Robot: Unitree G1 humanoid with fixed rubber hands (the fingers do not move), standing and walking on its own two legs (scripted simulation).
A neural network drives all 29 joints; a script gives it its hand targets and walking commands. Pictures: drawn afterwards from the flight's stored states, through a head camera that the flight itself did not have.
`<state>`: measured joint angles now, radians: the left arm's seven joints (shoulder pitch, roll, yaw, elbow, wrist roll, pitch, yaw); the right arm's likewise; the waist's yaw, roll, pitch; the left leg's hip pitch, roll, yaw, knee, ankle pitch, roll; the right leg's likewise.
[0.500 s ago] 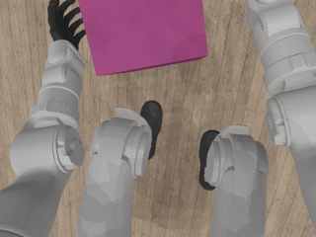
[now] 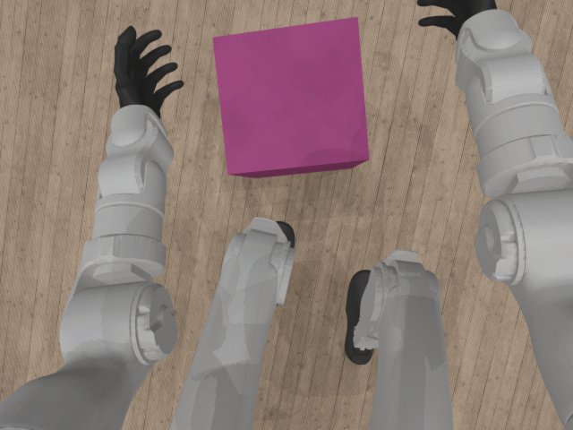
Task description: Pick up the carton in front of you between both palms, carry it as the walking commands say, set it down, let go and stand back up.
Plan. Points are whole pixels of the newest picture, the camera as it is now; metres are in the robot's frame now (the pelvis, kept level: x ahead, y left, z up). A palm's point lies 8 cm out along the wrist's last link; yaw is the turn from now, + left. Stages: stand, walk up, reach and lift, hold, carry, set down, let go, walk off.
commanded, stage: set down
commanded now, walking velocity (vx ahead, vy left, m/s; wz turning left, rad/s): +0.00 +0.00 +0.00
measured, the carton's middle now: (295, 115) +0.49 +0.10 -0.34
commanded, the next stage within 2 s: let go in 0.52 s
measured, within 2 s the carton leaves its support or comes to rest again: neither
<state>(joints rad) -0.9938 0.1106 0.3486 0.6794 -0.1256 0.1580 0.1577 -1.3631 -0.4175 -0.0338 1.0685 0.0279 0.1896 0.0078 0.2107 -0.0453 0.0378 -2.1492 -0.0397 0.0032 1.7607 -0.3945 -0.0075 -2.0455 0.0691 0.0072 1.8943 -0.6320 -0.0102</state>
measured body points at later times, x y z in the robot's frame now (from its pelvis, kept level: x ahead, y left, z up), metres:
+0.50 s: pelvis +0.03 -0.01 +0.13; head +0.32 +0.00 +0.47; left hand +0.44 +0.28 +0.03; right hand +0.59 -0.09 +0.03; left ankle +0.14 +0.11 -0.44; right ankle +0.07 -0.11 -0.44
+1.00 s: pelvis +0.08 +0.02 +0.26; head +0.27 +0.01 +0.66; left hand +0.36 +0.26 +0.16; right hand +0.44 -0.15 +0.14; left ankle +0.14 +0.11 -0.44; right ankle +0.07 -0.11 -0.44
